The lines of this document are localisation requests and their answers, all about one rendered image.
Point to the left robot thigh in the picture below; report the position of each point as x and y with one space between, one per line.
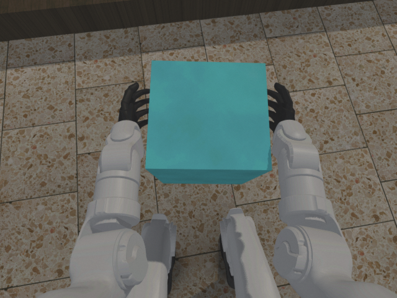
160 244

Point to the left robot upper arm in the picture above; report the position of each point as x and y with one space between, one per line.
105 265

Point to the robot left forearm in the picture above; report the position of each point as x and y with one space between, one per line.
115 203

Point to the robot left foot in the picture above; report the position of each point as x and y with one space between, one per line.
169 281

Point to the robot right forearm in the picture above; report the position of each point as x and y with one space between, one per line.
303 200

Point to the carton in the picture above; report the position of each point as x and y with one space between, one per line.
208 122

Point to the robot left hand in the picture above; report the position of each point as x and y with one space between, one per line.
129 106

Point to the right robot upper arm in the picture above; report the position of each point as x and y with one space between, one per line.
318 264

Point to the robot right hand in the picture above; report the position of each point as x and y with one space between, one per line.
283 107

